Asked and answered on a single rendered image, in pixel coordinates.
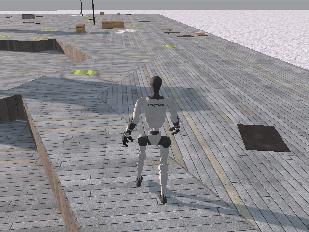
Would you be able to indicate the right robot forearm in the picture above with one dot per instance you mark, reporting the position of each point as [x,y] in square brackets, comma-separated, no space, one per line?
[176,125]

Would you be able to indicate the robot left hand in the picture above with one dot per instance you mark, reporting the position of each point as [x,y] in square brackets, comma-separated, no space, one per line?
[124,140]

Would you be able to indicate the humanoid robot torso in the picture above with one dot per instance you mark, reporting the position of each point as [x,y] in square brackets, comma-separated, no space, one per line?
[155,113]

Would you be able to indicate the robot left upper arm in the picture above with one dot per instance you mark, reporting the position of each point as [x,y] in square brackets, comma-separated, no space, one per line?
[137,109]

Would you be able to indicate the left robot forearm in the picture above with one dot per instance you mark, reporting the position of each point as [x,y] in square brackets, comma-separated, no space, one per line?
[129,128]

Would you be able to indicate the robot right upper arm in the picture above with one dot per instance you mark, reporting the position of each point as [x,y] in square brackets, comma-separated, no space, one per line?
[172,109]

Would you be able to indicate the robot right hand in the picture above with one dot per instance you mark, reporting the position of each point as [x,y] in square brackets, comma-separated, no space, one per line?
[177,131]

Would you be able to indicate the robot left shin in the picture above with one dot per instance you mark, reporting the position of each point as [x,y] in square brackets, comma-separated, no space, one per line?
[140,166]

